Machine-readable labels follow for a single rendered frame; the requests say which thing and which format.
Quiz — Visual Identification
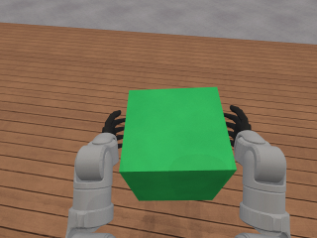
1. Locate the right robot hand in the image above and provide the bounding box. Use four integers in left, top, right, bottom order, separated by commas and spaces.
223, 105, 252, 147

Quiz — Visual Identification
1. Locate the robot right forearm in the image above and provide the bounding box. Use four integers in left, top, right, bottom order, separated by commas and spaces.
234, 130, 291, 238

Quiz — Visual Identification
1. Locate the carton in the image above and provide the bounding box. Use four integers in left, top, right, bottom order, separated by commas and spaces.
119, 86, 237, 201

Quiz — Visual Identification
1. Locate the robot left forearm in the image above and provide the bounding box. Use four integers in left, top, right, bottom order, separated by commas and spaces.
65, 132, 119, 238

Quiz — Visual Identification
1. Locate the left robot hand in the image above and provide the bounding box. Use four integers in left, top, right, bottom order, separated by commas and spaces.
102, 110, 126, 149

